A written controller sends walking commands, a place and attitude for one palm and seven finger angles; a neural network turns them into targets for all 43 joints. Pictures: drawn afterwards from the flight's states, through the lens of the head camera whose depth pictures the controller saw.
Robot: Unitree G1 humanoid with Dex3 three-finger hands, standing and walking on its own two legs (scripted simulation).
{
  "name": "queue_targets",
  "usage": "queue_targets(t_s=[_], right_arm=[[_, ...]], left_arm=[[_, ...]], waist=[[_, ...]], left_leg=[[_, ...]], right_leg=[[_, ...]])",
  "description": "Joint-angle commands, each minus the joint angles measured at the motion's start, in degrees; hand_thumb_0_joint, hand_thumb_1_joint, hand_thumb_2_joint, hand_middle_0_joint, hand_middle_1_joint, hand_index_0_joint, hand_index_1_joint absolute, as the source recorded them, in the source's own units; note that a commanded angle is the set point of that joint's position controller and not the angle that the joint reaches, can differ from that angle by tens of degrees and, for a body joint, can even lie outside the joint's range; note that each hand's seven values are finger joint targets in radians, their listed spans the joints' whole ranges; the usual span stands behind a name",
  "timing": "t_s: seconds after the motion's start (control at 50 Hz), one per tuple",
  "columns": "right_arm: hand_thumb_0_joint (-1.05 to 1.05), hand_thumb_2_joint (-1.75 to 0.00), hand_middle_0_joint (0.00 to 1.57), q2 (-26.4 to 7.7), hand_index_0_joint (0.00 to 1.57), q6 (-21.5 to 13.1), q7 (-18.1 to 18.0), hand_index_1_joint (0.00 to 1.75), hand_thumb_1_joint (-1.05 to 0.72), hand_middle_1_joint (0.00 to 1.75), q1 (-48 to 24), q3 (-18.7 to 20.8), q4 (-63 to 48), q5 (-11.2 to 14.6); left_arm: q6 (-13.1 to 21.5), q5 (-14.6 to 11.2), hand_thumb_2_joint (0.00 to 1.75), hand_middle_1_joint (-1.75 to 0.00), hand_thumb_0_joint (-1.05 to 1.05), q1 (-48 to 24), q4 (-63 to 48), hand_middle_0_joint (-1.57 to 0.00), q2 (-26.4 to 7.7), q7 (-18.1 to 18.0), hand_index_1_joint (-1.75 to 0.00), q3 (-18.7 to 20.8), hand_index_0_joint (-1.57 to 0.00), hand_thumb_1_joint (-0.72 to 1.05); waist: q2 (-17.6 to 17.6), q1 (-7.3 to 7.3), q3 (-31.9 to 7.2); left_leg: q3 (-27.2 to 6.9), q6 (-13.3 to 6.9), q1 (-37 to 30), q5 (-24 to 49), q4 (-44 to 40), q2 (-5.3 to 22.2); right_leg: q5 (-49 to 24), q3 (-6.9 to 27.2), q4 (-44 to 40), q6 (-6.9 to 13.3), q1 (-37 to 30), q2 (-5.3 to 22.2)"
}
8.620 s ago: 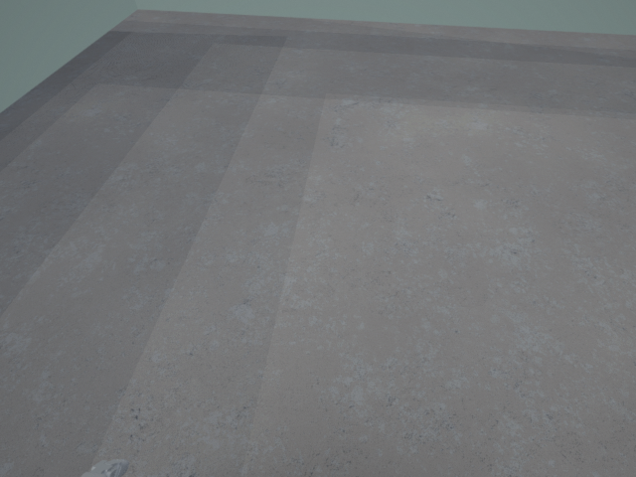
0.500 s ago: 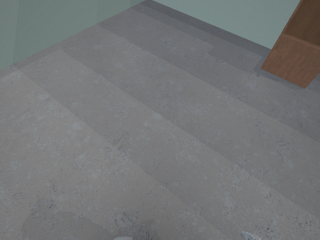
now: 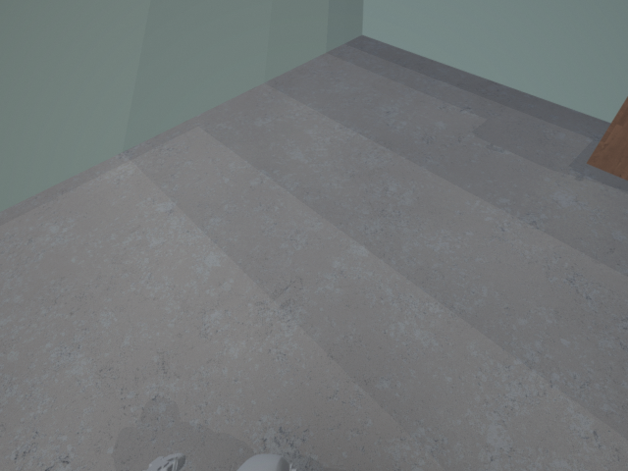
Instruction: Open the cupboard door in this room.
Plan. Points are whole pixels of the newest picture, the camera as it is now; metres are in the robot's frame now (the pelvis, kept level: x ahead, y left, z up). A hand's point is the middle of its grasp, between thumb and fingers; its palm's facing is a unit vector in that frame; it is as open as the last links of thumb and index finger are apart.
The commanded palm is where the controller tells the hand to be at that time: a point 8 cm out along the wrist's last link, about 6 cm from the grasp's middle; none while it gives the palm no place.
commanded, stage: turn or walk to find it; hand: left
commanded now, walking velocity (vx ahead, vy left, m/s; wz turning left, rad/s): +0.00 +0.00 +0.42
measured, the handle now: out of the picture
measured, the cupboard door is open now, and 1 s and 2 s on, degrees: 0 0 0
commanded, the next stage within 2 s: none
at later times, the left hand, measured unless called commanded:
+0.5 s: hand out of the picture -0.03 +0.28 -0.17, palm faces +0.25 -0.94 -0.24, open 7.3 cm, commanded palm none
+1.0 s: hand out of the picture -0.05 +0.20 -0.14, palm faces +0.41 -0.87 -0.27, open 7.3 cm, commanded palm none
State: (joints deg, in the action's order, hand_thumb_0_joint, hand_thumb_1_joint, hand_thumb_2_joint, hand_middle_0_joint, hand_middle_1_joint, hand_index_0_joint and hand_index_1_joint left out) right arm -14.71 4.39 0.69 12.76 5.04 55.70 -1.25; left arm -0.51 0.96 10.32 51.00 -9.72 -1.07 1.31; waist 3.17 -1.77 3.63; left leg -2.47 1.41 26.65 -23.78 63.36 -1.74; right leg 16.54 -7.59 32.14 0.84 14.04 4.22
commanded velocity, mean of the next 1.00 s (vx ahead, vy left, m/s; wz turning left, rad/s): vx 0.00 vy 0.00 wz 0.42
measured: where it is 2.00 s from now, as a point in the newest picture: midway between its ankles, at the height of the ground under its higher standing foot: outside the picture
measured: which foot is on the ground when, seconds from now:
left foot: up 0.00-0.26, down 0.28-0.80, up 0.82-1.00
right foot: down 0.00-0.28, up 0.30-0.78, down 0.80-1.00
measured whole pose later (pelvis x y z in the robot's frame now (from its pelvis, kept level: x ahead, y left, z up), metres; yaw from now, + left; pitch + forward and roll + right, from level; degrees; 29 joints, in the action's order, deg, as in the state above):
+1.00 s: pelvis -0.05 -0.01 +0.01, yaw +25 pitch -2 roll +2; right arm -14.5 4.6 0.9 14.6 5.4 56.7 -1.4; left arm -0.9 0.9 11.5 53.1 -9.0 -1.4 1.7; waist 2.4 -2.2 3.6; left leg -2.2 2.8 27.8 -20.7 65.0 -0.3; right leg 15.0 -8.2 28.5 1.5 11.7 4.1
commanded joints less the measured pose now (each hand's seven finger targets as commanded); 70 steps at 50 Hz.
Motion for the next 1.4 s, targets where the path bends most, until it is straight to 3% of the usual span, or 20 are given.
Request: queue_targets(t_s=[0.0, 0.14, 0.22, 0.24, 0.26, 0.28, 0.4, 0.6, 0.72, 0.74, 0.78, 0.8, 0.84, 0.92, 1.08, 1.18, 1.2, 1.22, 1.24, 1.38], right_arm=[[0.0, -0.9, 0.2, -3.5, 0.2, -1.0, 0.5, 0.3, -0.9, 0.3, 0.4, 0.5, -3.3, -0.1], [0.0, -0.9, 0.2, -1.8, 0.2, -1.9, 0.3, 0.3, -0.9, 0.3, -4.9, -0.8, -4.4, 0.7], [0.0, -0.9, 0.2, -2.9, 0.2, -3.0, 0.0, 0.3, -0.9, 0.3, 0.6, -0.8, -2.9, 0.7], [0.0, -0.9, 0.2, -6.2, 0.2, -3.6, 0.1, 0.3, -0.9, 0.3, 2.6, -0.1, -2.9, 0.5], [0.0, -0.9, 0.2, -11.8, 0.2, -3.8, -0.1, 0.3, -0.9, 0.3, 4.0, 1.1, -3.3, 0.1], [0.0, -0.9, 0.2, -13.2, 0.2, -3.5, -0.6, 0.3, -0.9, 0.3, 5.9, 1.5, -2.5, 0.0], [0.0, -0.9, 0.2, -7.6, 0.2, -4.5, -1.9, 0.3, -0.9, 0.3, -0.9, -0.3, -3.6, 0.3], [0.0, -0.9, 0.2, -8.1, 0.2, -3.6, -1.6, 0.3, -0.9, 0.3, 1.6, 0.6, -3.5, -0.2], [0.0, -0.9, 0.2, -8.0, 0.2, -3.1, -1.2, 0.3, -0.9, 0.3, -0.4, 1.1, -4.4, -0.1], [0.0, -0.9, 0.2, -7.3, 0.2, -3.1, -1.1, 0.3, -0.9, 0.3, -0.8, 1.0, -4.7, 0.2], [0.0, -0.9, 0.2, -1.5, 0.2, -3.2, -0.4, 0.3, -0.9, 0.3, -0.4, 0.1, -6.7, 0.7], [0.0, -0.9, 0.2, -4.7, 0.2, -2.1, -0.7, 0.3, -0.9, 0.3, -0.5, 1.1, -6.2, -0.1], [0.0, -0.9, 0.2, -4.4, 0.2, -1.0, 0.0, 0.3, -0.9, 0.3, -0.7, 1.5, -4.3, -0.2], [0.0, -0.9, 0.2, -3.0, 0.2, -0.9, 0.4, 0.3, -0.9, 0.3, 2.5, 0.9, -2.5, -0.2], [0.0, -0.9, 0.2, -1.7, 0.2, -1.7, 0.1, 0.3, -0.9, 0.3, -4.9, -0.5, -3.8, 0.6], [0.0, -0.9, 0.2, -2.6, 0.2, -2.8, -0.2, 0.3, -0.9, 0.3, -0.1, -0.8, -2.8, 0.8], [0.0, -0.9, 0.2, -5.1, 0.2, -3.4, -0.2, 0.3, -0.9, 0.3, 2.0, -0.2, -2.5, 0.6], [0.0, -0.9, 0.2, -10.9, 0.2, -3.8, -0.3, 0.3, -0.9, 0.3, 2.6, 1.1, -3.0, 0.1], [0.0, -0.9, 0.2, -13.9, 0.2, -3.2, -0.5, 0.3, -0.9, 0.3, 4.6, 1.6, -2.7, 0.0], [0.0, -0.9, 0.2, -8.1, 0.2, -4.1, -1.8, 0.3, -0.9, 0.3, -2.1, -0.2, -4.2, 0.2]], left_arm=[[1.2, 0.4, 0.9, -0.3, 0.0, -0.1, -3.4, -0.2, -11.1, -0.9, -0.3, 2.8, -0.2, 0.9], [0.6, 1.0, 0.9, -0.3, 0.0, 5.9, 0.0, -0.2, -14.6, -0.8, -0.3, 4.0, -0.2, 0.9], [-0.1, 0.3, 0.9, -0.3, 0.0, 4.1, 0.7, -0.2, -14.6, -0.6, -0.3, 4.4, -0.2, 0.9], [-0.6, -0.2, 0.9, -0.3, 0.0, 4.5, 0.1, -0.2, -12.4, -0.4, -0.3, 4.1, -0.2, 0.9], [-0.9, -0.4, 0.9, -0.3, 0.0, 3.7, -1.8, -0.2, -8.5, 0.1, -0.3, 3.1, -0.2, 0.9], [-1.6, 0.2, 0.9, -0.3, 0.0, 0.3, -3.0, -0.2, -8.5, -0.2, -0.3, 2.6, -0.2, 0.9], [-1.4, 0.1, 0.9, -0.3, 0.0, 1.6, 1.4, -0.2, -8.8, 0.5, -0.3, 3.2, -0.2, 0.9], [-1.5, -0.2, 0.9, -0.3, 0.0, -2.4, -1.2, -0.2, -7.6, -0.2, -0.3, 2.7, -0.2, 0.9], [-0.5, -0.7, 0.9, -0.3, 0.0, 2.9, -0.8, -0.2, -7.4, -0.5, -0.3, 2.8, -0.2, 0.9], [0.0, -0.6, 0.9, -0.3, 0.0, 5.1, -0.3, -0.2, -8.4, -0.7, -0.3, 3.0, -0.2, 0.9], [0.9, 0.7, 0.9, -0.3, 0.0, 6.2, -0.8, -0.2, -15.8, -1.2, -0.3, 4.3, -0.2, 0.9], [0.8, 0.0, 0.9, -0.3, 0.0, 4.4, -1.9, -0.2, -15.7, -1.2, -0.3, 4.5, -0.2, 0.9], [0.6, 0.0, 0.9, -0.3, 0.0, -1.4, -3.0, -0.2, -12.3, -1.0, -0.3, 3.7, -0.2, 0.9], [1.3, 0.2, 0.9, -0.3, 0.0, -0.9, -2.7, -0.2, -9.9, -1.0, -0.3, 3.0, -0.2, 0.9], [0.8, 1.0, 0.9, -0.3, 0.0, 6.4, 1.0, -0.2, -14.0, -0.8, -0.3, 4.2, -0.2, 0.9], [0.0, 0.4, 0.9, -0.3, 0.0, 4.5, 1.8, -0.2, -14.4, -0.6, -0.3, 4.5, -0.2, 0.9], [-0.5, -0.1, 0.9, -0.3, 0.0, 4.5, 1.3, -0.2, -12.9, -0.4, -0.3, 4.2, -0.2, 0.9], [-0.9, -0.5, 0.9, -0.3, 0.0, 5.0, -0.6, -0.2, -9.3, -0.1, -0.3, 3.6, -0.2, 0.9], [-1.2, 0.0, 0.9, -0.3, 0.0, 1.3, -2.3, -0.2, -8.2, 0.0, -0.3, 2.8, -0.2, 0.9], [-1.5, 0.1, 0.9, -0.3, 0.0, 1.6, 1.3, -0.2, -9.0, 0.5, -0.3, 3.2, -0.2, 0.9]], waist=[[-13.2, 1.14, -1.7], [-14.4, 4.86, -4.9], [-12.2, 1.41, -6.5], [-2.7, 0.14, -7.9], [14.4, -0.7, -6.5], [13.5, -2.55, -6.4], [3.4, 1.27, -5.0], [4.2, -0.43, -3.9], [4.1, 2.17, -6.3], [2.0, 3.28, -7.2], [-19.1, 3.81, -5.4], [-18.8, 3.95, -4.5], [-11.3, 1.04, 1.6], [-12.4, 0.47, -0.6], [-14.4, 4.76, -3.7], [-13.4, 1.52, -6.0], [-6.3, 0.16, -7.6], [10.5, -0.26, -6.9], [12.0, -2.0, -5.2], [3.5, 1.18, -3.4]], left_leg=[[1.0, 1.9, 3.5, 2.7, 4.4, 3.5], [5.9, 1.8, -2.0, -3.8, -16.2, 3.4], [7.8, 0.6, -15.1, 8.8, -35.7, 3.4], [0.5, -1.5, -22.4, 14.9, -41.9, 8.7], [-16.5, -6.7, -25.8, 28.8, -45.4, 22.1], [-18.6, -11.1, -21.2, 29.4, -46.9, 25.4], [-8.2, -9.7, -20.7, 33.7, -45.4, 15.4], [-15.8, -12.0, -19.1, 27.7, -45.5, 15.7], [-17.5, -9.6, -12.0, 27.0, -41.3, 11.6], [-15.8, -7.3, -8.7, 23.2, -38.5, 9.6], [-1.3, -0.2, 7.2, -4.0, -19.6, -2.6], [-2.9, -0.2, 5.5, -8.0, -8.3, -0.6], [-2.9, -0.1, 4.6, -1.7, 3.7, 1.3], [0.1, 2.0, 4.5, 3.8, 5.0, 2.8], [4.8, 2.3, -1.0, -4.0, -14.9, 3.5], [7.4, 0.8, -14.8, 7.5, -35.7, 2.7], [3.6, -0.5, -22.3, 14.2, -41.8, 5.9], [-14.5, -6.0, -27.4, 26.0, -45.0, 19.7], [-18.1, -11.4, -21.9, 30.8, -46.6, 25.9], [-9.0, -10.0, -18.8, 29.2, -46.2, 15.1]], right_leg=[[-10.7, 8.2, -15.4, 4.9, -2.2, 13.9], [-23.4, 6.4, -10.6, 7.3, -9.2, 16.7], [-19.7, 1.3, -2.5, 2.3, -3.3, 15.1], [-10.1, -1.2, 5.6, -0.9, 4.4, 11.5], [14.4, -3.2, 17.3, -5.0, 17.3, 4.1], [19.5, 2.0, 25.2, -4.7, 17.1, 3.0], [5.5, 6.3, 31.6, -5.5, 17.2, 2.2], [9.0, 6.9, 19.2, -5.5, 13.0, 0.0], [1.2, 5.4, -2.0, -4.0, -1.7, -2.6], [-4.0, 5.7, -9.7, -3.8, -7.4, -1.3], [-6.2, 26.0, -17.8, 4.6, -14.4, 20.0], [-1.9, 26.7, -19.9, 8.0, -5.4, 23.3], [3.1, 19.9, -20.3, 6.9, 3.5, 17.1], [-8.4, 9.6, -16.4, 5.1, -1.6, 12.8], [-23.0, 7.7, -11.4, 7.7, -9.4, 16.3], [-21.6, 3.0, -3.4, 3.1, -4.2, 15.0], [-14.6, 0.1, 3.4, 0.0, 1.9, 12.4], [7.2, -3.0, 14.5, -4.3, 15.8, 4.9], [19.4, 0.2, 23.1, -4.4, 17.2, 2.9], [6.0, 6.1, 29.6, -5.4, 16.0, 1.8]])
